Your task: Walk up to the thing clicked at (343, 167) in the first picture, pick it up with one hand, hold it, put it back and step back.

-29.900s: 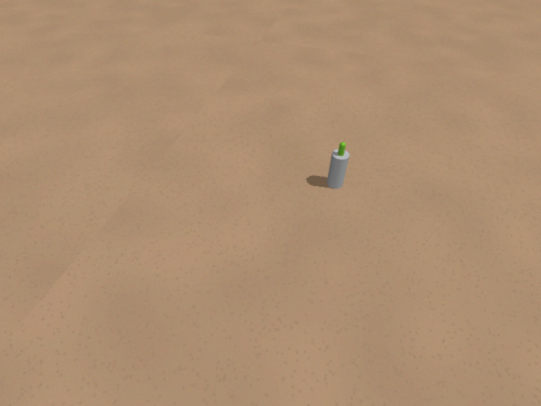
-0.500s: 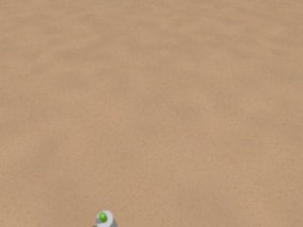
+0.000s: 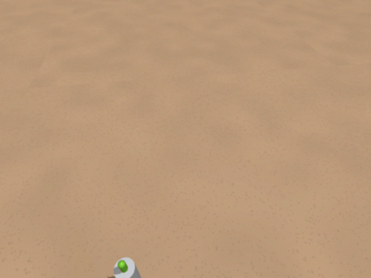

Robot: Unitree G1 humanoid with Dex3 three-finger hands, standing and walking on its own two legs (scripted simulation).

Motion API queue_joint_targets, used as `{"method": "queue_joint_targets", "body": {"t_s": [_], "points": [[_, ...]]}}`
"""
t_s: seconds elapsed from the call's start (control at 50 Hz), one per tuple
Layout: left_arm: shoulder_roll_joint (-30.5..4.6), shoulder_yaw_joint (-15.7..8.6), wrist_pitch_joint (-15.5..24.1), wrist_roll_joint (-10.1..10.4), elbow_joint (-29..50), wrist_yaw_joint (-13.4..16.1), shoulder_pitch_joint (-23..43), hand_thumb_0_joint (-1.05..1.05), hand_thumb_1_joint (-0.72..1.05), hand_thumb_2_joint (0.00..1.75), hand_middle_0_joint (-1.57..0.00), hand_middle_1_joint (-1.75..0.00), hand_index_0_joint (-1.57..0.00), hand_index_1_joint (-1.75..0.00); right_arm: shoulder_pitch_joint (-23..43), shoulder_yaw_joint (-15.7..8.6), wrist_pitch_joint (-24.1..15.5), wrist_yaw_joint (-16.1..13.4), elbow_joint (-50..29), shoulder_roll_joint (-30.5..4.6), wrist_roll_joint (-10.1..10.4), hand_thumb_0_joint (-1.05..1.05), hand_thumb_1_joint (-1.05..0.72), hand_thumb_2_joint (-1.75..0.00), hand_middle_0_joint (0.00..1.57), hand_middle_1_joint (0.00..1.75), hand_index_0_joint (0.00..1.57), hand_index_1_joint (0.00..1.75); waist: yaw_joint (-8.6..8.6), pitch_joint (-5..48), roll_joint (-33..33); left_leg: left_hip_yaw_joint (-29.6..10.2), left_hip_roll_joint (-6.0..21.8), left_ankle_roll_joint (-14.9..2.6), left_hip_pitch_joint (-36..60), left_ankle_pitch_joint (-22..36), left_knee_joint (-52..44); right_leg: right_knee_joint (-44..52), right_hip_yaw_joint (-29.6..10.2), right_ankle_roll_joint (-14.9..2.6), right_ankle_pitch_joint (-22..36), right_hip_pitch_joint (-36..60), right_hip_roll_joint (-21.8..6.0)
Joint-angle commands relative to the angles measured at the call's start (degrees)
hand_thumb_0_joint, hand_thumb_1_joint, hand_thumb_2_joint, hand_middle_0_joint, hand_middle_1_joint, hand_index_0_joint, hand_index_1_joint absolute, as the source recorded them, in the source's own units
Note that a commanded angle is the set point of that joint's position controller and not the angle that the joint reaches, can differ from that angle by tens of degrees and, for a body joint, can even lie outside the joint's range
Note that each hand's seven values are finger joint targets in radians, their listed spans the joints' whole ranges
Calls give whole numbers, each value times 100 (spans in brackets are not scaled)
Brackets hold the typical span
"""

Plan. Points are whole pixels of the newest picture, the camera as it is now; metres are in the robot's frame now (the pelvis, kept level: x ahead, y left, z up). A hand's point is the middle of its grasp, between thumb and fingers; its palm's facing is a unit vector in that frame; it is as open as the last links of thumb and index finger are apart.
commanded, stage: stand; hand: left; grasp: from the side
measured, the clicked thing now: (127, 273) +0.33 +0.25 -0.64
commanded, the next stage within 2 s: step back in 1.04 s
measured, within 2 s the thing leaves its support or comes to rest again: neither
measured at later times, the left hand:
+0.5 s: hand out of the picture +0.10 +0.24 -0.15, palm faces -0.03 -0.94 -0.33, open 7.4 cm
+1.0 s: hand out of the picture +0.09 +0.25 -0.16, palm faces -0.03 -0.94 -0.34, open 7.4 cm
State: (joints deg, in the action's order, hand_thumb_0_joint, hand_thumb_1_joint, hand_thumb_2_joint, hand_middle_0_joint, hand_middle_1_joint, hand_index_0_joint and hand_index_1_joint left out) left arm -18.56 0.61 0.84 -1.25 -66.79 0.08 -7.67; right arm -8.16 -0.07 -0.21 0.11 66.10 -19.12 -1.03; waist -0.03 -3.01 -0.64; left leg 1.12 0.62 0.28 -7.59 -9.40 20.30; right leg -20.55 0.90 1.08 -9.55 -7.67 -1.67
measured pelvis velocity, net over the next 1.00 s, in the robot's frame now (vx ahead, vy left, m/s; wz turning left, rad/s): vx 0.02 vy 0.00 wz -0.01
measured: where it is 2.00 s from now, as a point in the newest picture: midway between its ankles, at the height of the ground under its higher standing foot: outside the picture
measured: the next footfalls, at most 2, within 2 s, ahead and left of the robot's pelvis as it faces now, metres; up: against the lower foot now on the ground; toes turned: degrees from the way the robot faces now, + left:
left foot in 1.58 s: -0.10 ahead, +0.13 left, +0.00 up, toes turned -1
right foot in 1.98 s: -0.13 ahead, -0.07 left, +0.00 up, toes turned +0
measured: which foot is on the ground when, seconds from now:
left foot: down 0.00-1.00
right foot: down 0.00-1.00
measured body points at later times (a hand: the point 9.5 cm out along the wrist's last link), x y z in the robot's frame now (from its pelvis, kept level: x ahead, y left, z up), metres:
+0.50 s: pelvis +0.02 +0.00 +0.00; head +0.02 +0.00 +0.45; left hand +0.10 +0.29 -0.13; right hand +0.09 -0.30 -0.14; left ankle +0.02 +0.12 -0.75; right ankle +0.02 -0.13 -0.75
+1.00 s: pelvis +0.02 +0.00 +0.00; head +0.03 +0.00 +0.45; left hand +0.09 +0.29 -0.13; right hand +0.09 -0.30 -0.14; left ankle +0.02 +0.12 -0.75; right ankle +0.02 -0.13 -0.75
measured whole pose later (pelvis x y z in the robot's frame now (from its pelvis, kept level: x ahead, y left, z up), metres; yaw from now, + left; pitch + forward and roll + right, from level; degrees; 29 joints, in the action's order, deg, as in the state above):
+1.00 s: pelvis +0.02 +0.00 +0.00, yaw -1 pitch -2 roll +0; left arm -19.1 0.1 0.7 -0.8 -66.4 -0.2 -6.4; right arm -6.7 0.0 -0.7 0.1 66.2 -19.5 -0.8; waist 0.1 -2.6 -0.5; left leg 1.6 0.9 0.5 -5.3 -9.8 17.4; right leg -17.6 0.5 1.0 -9.8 -5.5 -1.4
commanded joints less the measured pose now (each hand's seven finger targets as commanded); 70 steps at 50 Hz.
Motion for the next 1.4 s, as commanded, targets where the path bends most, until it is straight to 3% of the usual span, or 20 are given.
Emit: {"method": "queue_joint_targets", "body": {"t_s": [0.0,0.06,0.16,0.22,0.28,0.38,0.5,0.72,0.94,1.0,1.02,1.1,1.18,1.24,1.26,1.28,1.3,1.32,1.34,1.38], "points": [[-1204,-234,95,28,285,96,253,0,90,90,-20,-30,-20,-30,226,-222,-103,-83,-272,-1163,4,0,-90,-90,20,30,20,30,-5,108,17,-606,588,-125,-260,-418,-569,486,-571,-174,-150,-42,-525],[-1192,-231,122,30,297,94,283,0,90,90,-20,-30,-20,-30,265,-203,-131,-80,-295,-1127,10,0,-90,-90,20,30,20,30,2,320,91,-581,632,-137,-77,94,-501,452,-581,-175,348,121,-593],[-1186,-229,126,39,296,102,320,0,90,90,-20,-30,-20,-30,324,-205,-151,-90,-273,-1159,17,0,-90,-90,20,30,20,30,2,394,124,-552,683,-132,176,569,-456,436,-541,-166,697,122,-596],[-1175,-237,120,43,288,105,363,0,90,90,-20,-30,-20,-30,317,-217,-139,-89,-248,-1192,24,0,-90,-90,20,30,20,30,26,332,139,-534,659,-124,98,374,-494,505,-558,-147,604,148,-599],[-1206,-246,127,50,296,105,375,0,90,90,-20,-30,-20,-30,343,-208,-148,-90,-257,-1171,22,0,-90,-90,20,30,20,30,17,377,109,-535,673,-109,150,638,-513,476,-547,-139,789,215,-608],[-1204,-261,104,48,300,90,377,0,90,90,-20,-30,-20,-30,387,-220,-143,-94,-254,-1207,20,0,-90,-90,20,30,20,30,3,301,47,-514,666,-106,62,296,-586,553,-557,-159,573,197,-600],[-1202,-265,113,42,323,93,402,0,90,90,-20,-30,-20,-30,455,-222,-176,-97,-300,-1197,32,0,-90,-90,20,30,20,30,3,518,83,-485,716,-115,303,983,-490,443,-520,-162,1100,285,-620],[-1255,-295,93,55,324,88,454,0,90,90,-20,-30,-20,-30,404,-212,-143,-99,-312,-1184,9,0,-90,-90,20,30,20,30,22,284,81,-492,692,-107,133,415,-616,558,-549,-168,631,195,-607],[-1257,-287,98,66,358,73,403,0,90,90,-20,-30,-20,-30,426,-222,-161,-81,-320,-1202,22,0,-90,-90,20,30,20,30,15,331,69,-525,704,-106,159,453,-615,573,-560,-195,572,212,-612],[-1307,-299,113,54,391,80,407,0,90,90,-20,-30,-20,-30,369,-219,-167,-82,-326,-1193,23,0,-90,-90,20,30,20,30,39,469,117,-490,706,-119,216,664,-542,547,-562,-196,894,314,-641],[-1688,-495,45,181,651,89,410,0,90,90,-20,-30,-20,-30,500,-374,-57,-55,-456,-1584,68,0,-90,-90,20,30,20,30,50,-133,127,-629,616,-234,-186,1521,-1,-49,-639,-235,1868,-229,-532],[-1494,-510,-35,203,942,123,193,0,90,90,-20,-30,-20,-30,370,-454,59,-43,-736,-1530,149,0,-90,-90,20,30,20,30,97,453,-82,-690,801,-543,-142,2103,295,-803,-386,-351,1626,-167,-316],[-1437,-499,-131,125,1206,104,69,0,90,90,-20,-30,-20,-30,538,-566,167,-31,-1047,-1640,127,0,-90,-90,20,30,20,30,80,722,-300,-791,898,-792,-490,1307,520,-1366,-368,-476,868,-309,-194],[-1561,-566,-165,82,1303,91,-223,0,90,90,-20,-30,-20,-30,753,-602,243,-14,-1312,-1585,120,0,-90,-90,20,30,20,30,-73,793,-243,-745,687,-794,-937,440,1153,-1423,-655,-738,580,-348,-421],[-1726,-610,-158,58,1384,94,-208,0,90,90,-20,-30,-20,-30,725,-598,270,-2,-1377,-1548,120,0,-90,-90,20,30,20,30,-87,761,216,-535,312,-650,-1060,-33,1721,-933,-1150,-961,798,-485,-784],[-2007,-693,-141,33,1457,92,-146,0,90,90,-20,-30,-20,-30,708,-560,298,19,-1417,-1376,114,0,-90,-90,20,30,20,30,-176,648,874,-197,-317,-306,-1149,-859,2708,-128,-1943,-1372,1182,-695,-1485],[-2259,-748,-106,-45,1624,119,100,0,90,90,-20,-30,-20,-30,559,-571,360,23,-1480,-1300,69,0,-90,-90,20,30,20,30,-174,536,1413,-345,-690,-196,-1370,-2291,3920,300,-2646,-1813,1311,-957,-2119],[-2303,-774,-80,-115,1762,144,246,0,90,90,-20,-30,-20,-30,245,-591,401,26,-1416,-1326,44,0,-90,-90,20,30,20,30,-61,529,1316,-727,-548,-184,-1340,-2466,4447,193,-2737,-1970,1357,-1149,-2243],[-2177,-768,-93,-114,1853,155,469,0,90,90,-20,-30,-20,-30,23,-620,405,46,-1340,-1398,75,0,-90,-90,20,30,20,30,68,486,1122,-818,-495,-182,-1269,-2360,4659,40,-2309,-1890,1295,-1312,-2053],[-1916,-728,-112,-122,2037,174,849,0,90,90,-20,-30,-20,-30,-228,-638,366,57,-1305,-1407,181,0,-90,-90,20,30,20,30,161,592,1055,-726,-542,-160,-1152,-2108,4786,-171,-1507,-1606,1347,-1259,-1518]]}}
